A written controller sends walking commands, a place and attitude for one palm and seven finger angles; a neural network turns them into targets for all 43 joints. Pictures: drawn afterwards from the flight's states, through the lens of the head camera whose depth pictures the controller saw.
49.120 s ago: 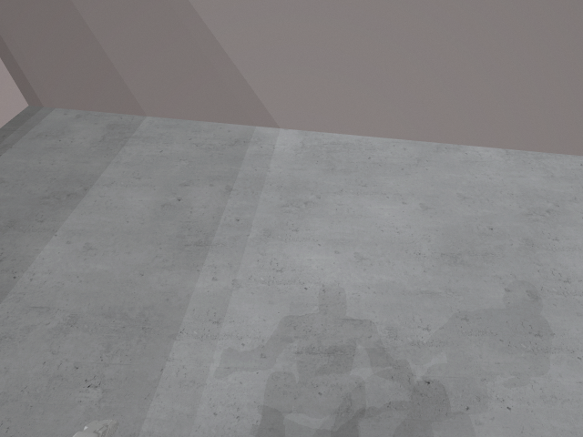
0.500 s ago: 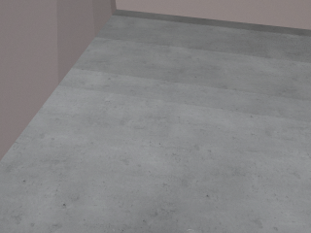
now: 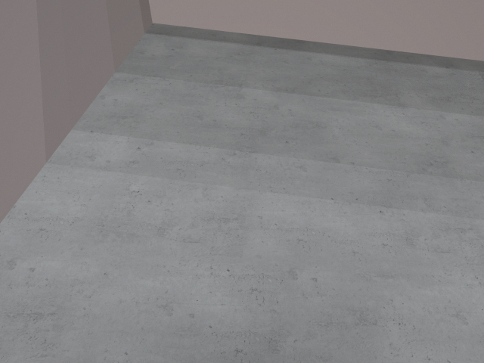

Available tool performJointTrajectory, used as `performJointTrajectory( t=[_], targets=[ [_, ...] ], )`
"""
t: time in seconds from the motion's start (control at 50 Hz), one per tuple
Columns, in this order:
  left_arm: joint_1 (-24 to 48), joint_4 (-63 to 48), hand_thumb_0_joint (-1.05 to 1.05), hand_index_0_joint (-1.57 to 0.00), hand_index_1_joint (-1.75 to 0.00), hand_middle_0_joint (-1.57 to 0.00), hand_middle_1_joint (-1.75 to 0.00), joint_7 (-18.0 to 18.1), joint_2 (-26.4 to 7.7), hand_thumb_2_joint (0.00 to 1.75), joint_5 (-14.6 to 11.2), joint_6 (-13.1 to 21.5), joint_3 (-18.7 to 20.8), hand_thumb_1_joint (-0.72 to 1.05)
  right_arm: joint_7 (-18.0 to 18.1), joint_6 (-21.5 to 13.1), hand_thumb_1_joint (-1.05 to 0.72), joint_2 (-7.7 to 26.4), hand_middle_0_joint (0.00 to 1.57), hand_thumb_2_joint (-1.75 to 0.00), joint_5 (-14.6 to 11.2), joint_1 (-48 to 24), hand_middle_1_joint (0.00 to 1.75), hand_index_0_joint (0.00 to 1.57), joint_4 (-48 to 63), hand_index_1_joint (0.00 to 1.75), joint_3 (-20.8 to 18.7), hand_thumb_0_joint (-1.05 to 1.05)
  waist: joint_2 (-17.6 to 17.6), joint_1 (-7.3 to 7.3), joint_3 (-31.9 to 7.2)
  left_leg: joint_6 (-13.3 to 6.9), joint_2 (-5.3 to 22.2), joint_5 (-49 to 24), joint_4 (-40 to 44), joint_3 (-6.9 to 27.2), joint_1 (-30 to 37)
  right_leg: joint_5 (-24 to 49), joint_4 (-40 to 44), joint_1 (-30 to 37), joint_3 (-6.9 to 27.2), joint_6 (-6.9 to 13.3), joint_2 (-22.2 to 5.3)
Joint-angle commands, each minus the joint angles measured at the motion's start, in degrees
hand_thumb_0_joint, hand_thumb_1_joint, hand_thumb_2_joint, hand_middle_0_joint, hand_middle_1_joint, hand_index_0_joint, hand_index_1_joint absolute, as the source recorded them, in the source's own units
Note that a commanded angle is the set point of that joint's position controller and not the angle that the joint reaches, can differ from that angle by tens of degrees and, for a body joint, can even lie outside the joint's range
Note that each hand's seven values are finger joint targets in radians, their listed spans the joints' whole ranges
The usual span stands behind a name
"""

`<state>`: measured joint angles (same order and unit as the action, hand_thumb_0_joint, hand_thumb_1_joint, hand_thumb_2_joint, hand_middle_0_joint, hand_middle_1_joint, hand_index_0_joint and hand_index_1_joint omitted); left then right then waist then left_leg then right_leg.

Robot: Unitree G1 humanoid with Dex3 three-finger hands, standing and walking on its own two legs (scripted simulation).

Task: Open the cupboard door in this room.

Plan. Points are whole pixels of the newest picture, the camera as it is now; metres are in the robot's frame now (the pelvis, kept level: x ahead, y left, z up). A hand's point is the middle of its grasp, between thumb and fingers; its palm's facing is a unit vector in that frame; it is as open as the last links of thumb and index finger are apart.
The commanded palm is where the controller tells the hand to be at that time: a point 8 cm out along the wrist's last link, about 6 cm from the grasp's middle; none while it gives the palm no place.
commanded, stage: turn to face it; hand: left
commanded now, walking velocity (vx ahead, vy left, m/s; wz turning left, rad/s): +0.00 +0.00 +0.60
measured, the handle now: out of the picture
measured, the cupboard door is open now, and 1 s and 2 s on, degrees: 46 46 46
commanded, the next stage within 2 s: none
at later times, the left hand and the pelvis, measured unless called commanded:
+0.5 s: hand out of the picture +0.13 +0.22 -0.18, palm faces +0.33 -0.91 -0.26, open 7.3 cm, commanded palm none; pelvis +0.13 -0.01 -0.01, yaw +19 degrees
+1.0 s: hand out of the picture +0.10 +0.15 -0.17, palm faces +0.62 -0.76 -0.22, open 7.3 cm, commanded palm none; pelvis +0.19 -0.03 +0.00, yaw +38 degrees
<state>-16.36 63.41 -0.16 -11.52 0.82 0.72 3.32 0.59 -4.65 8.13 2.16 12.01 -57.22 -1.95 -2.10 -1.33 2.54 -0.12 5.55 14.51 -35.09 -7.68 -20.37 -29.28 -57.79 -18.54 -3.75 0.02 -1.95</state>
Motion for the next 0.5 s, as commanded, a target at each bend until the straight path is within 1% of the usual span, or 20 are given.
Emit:
performJointTrajectory(
  t=[0.0,0.04,0.06,0.08,0.1,0.12,0.14,0.16,0.18,0.2,0.22,0.3,0.34,0.36,0.38,0.4,0.42,0.44,0.46,0.48],
  targets=[
    [4.1,-7.0,0.00,-0.20,-0.30,-0.20,-0.30,-0.4,-0.4,0.90,0.1,1.2,-0.1,0.90,1.2,1.2,-0.90,10.2,0.20,-0.90,0.0,7.7,0.30,0.20,-1.1,0.30,-1.5,0.00,12.7,0.38,-2.5,-8.3,11.3,-29.0,15.9,14.8,7.2,2.5,7.7,-5.1,0.4,-1.6,-2.8],
    [0.7,-6.1,0.00,-0.20,-0.30,-0.20,-0.30,-0.5,-1.1,0.90,-0.1,0.8,0.3,0.90,1.2,2.2,-0.90,11.8,0.20,-0.90,-0.5,4.0,0.30,0.20,0.1,0.30,-2.0,0.00,11.1,2.08,-5.4,-7.0,8.5,-21.2,13.3,13.2,3.3,8.6,18.3,4.6,-2.3,-2.1,-0.1],
    [-1.4,-5.6,0.00,-0.20,-0.30,-0.20,-0.30,-0.4,-2.0,0.90,-0.1,1.0,0.6,0.90,1.1,2.7,-0.90,12.1,0.20,-0.90,-0.9,2.1,0.30,0.20,0.7,0.30,-2.2,0.00,8.3,3.21,-5.5,-5.4,6.6,-16.5,11.1,12.9,1.2,14.0,24.4,8.5,-3.2,-2.2,0.6],
    [-2.7,-5.6,0.00,-0.20,-0.30,-0.20,-0.30,-0.1,-3.8,0.90,0.0,1.1,1.1,0.90,0.9,3.1,-0.90,11.4,0.20,-0.90,-1.2,0.7,0.30,0.20,1.4,0.30,-2.2,0.00,4.9,4.10,-5.7,-3.2,3.9,-9.0,8.9,11.5,-2.1,18.1,30.7,12.9,-1.5,-2.0,-1.1],
    [-3.3,-5.9,0.00,-0.20,-0.30,-0.20,-0.30,0.6,-8.0,0.90,0.6,1.2,2.1,0.90,0.4,3.5,-0.90,8.6,0.20,-0.90,-1.6,-0.1,0.30,0.20,2.5,0.30,-1.8,0.00,-4.8,4.75,-4.5,0.2,-1.5,3.3,1.9,6.4,-10.0,18.2,37.6,16.9,9.1,0.6,-11.2],
    [-4.0,-6.8,0.00,-0.20,-0.30,-0.20,-0.30,0.8,-12.7,0.90,0.7,0.8,3.1,0.90,-0.1,4.2,-0.90,6.8,0.20,-0.90,-1.4,-0.4,0.30,0.20,3.8,0.30,-1.7,0.00,-15.4,5.36,-4.1,2.4,-5.2,16.3,-9.7,1.8,-11.8,18.4,44.0,15.1,18.9,6.4,-23.2],
    [-2.9,-8.3,0.00,-0.20,-0.30,-0.20,-0.30,0.7,-14.0,0.90,0.8,0.2,3.0,0.90,-0.6,4.5,-0.90,7.0,0.20,-0.90,-1.3,-0.7,0.30,0.20,4.6,0.30,-2.0,0.00,-11.2,5.75,-4.1,1.8,-4.6,21.2,-18.9,3.7,-10.5,15.9,44.1,11.2,18.7,9.6,-25.6],
    [-1.0,-8.6,0.00,-0.20,-0.30,-0.20,-0.30,1.5,-11.2,0.90,0.8,0.4,3.2,0.90,-0.3,5.3,-0.90,6.4,0.20,-0.90,-1.3,-3.0,0.30,0.20,4.6,0.30,-2.5,0.00,-14.3,5.08,-1.6,2.1,-3.1,19.5,-26.4,4.7,-14.5,24.2,43.4,11.8,18.2,9.8,-24.6],
    [-0.1,-8.9,0.00,-0.20,-0.30,-0.20,-0.30,1.7,-9.5,0.90,0.7,0.7,2.5,0.90,-0.4,5.3,-0.90,7.2,0.20,-0.90,-1.2,-3.6,0.30,0.20,4.2,0.30,-2.4,0.00,-13.1,4.35,0.9,2.7,-1.2,17.8,-28.7,5.9,-16.7,35.4,40.5,12.9,13.9,9.6,-23.0],
    [0.4,-8.9,0.00,-0.20,-0.30,-0.20,-0.30,1.7,-8.2,0.90,0.7,0.8,2.1,0.90,-0.7,5.4,-0.90,6.4,0.20,-0.90,-1.3,-3.5,0.30,0.20,4.2,0.30,-2.2,0.00,-11.3,3.70,0.4,3.0,-1.1,17.0,-26.6,5.3,-16.3,45.6,37.6,15.0,7.3,8.5,-20.8],
    [0.0,-8.9,0.00,-0.20,-0.30,-0.20,-0.30,1.7,-8.1,0.90,0.7,0.9,2.1,0.90,-0.9,5.5,-0.90,5.4,0.20,-0.90,-1.4,-3.7,0.30,0.20,4.3,0.30,-1.8,0.00,-10.1,3.52,-0.3,3.3,-1.3,16.2,-22.6,3.9,-14.9,53.2,35.4,16.4,3.1,7.4,-19.5],
    [0.8,-10.0,0.00,-0.20,-0.30,-0.20,-0.30,1.7,-10.2,0.90,0.7,1.0,2.7,0.90,-1.7,5.4,-0.90,4.6,0.20,-0.90,-1.4,-3.3,0.30,0.20,5.3,0.30,-1.2,0.00,-7.7,2.59,-3.9,2.7,-4.4,6.6,-3.8,-1.7,-6.0,60.7,28.5,18.5,-3.5,4.1,-17.1],
    [2.6,-11.4,0.00,-0.20,-0.30,-0.20,-0.30,1.5,-11.1,0.90,0.0,0.9,2.8,0.90,-1.6,5.2,-0.90,7.5,0.20,-0.90,-1.0,1.6,0.30,0.20,5.0,0.30,-1.7,0.00,-5.7,-0.60,-7.2,1.5,-5.9,-5.3,6.3,-2.6,6.0,57.6,19.7,13.8,-6.7,1.0,-15.4],
    [3.5,-12.6,0.00,-0.20,-0.30,-0.20,-0.30,1.3,-9.7,0.90,-0.2,0.6,2.5,0.90,-1.6,4.9,-0.90,11.5,0.20,-0.90,-0.5,5.9,0.30,0.20,4.8,0.30,-2.9,0.00,2.3,-2.81,-10.7,-1.3,0.7,-21.2,9.0,5.1,16.7,42.9,9.6,4.9,-7.9,-1.6,-12.8],
    [4.1,-15.3,0.00,-0.20,-0.30,-0.20,-0.30,1.1,-5.7,0.90,-0.9,0.2,1.6,0.90,-1.2,4.6,-0.90,18.8,0.20,-0.90,-0.2,10.5,0.30,0.20,4.9,0.30,-4.5,0.00,20.1,-4.87,-13.5,-11.8,18.5,-49.1,10.1,28.8,25.0,-4.1,-5.3,-11.2,-6.8,-5.6,-4.4],
    [6.9,-17.5,0.00,-0.20,-0.30,-0.20,-0.30,1.8,-7.1,0.90,-0.1,-0.8,1.4,0.90,-0.8,5.4,-0.90,21.1,0.20,-0.90,-0.6,12.6,0.30,0.20,4.2,0.30,-4.7,0.00,13.1,-5.76,-14.2,-15.6,21.9,-43.1,10.3,30.8,22.9,-11.2,-11.5,-12.5,1.5,-4.5,-3.3],
    [9.2,-18.5,0.00,-0.20,-0.30,-0.20,-0.30,1.9,-6.1,0.90,0.0,-1.0,1.5,0.90,-0.1,4.9,-0.90,20.8,0.20,-0.90,-0.4,9.7,0.30,0.20,5.4,0.30,-4.8,0.00,10.4,-4.61,-10.8,-15.2,20.0,-36.2,10.6,30.9,19.5,-8.6,-12.1,-16.8,2.8,-4.7,-3.5],
    [10.7,-17.6,0.00,-0.20,-0.30,-0.20,-0.30,1.9,-5.9,0.90,0.0,-1.4,1.6,0.90,0.3,4.9,-0.90,19.1,0.20,-0.90,-0.4,6.7,0.30,0.20,6.1,0.30,-4.4,0.00,15.2,-3.79,-7.7,-13.3,17.2,-31.7,12.1,28.9,14.9,-5.5,-11.4,-16.8,4.0,-4.7,-4.3],
    [10.2,-17.1,0.00,-0.20,-0.30,-0.20,-0.30,1.5,-6.5,0.90,0.0,-1.8,1.7,0.90,0.5,5.0,-0.90,17.2,0.20,-0.90,-0.4,2.5,0.30,0.20,7.2,0.30,-3.8,0.00,16.4,-1.92,-4.2,-11.1,14.1,-27.9,13.0,24.8,10.2,-1.9,-9.3,-15.0,4.4,-4.9,-4.6],
    [8.9,-16.4,0.00,-0.20,-0.30,-0.20,-0.30,1.0,-6.3,0.90,0.0,-2.1,1.7,0.90,0.6,5.0,-0.90,16.3,0.20,-0.90,-0.3,0.4,0.30,0.20,7.7,0.30,-3.4,0.00,14.7,-0.59,-3.9,-9.7,11.8,-28.3,12.8,21.9,9.5,0.0,-5.7,-12.8,3.5,-4.9,-3.6]
  ],
)
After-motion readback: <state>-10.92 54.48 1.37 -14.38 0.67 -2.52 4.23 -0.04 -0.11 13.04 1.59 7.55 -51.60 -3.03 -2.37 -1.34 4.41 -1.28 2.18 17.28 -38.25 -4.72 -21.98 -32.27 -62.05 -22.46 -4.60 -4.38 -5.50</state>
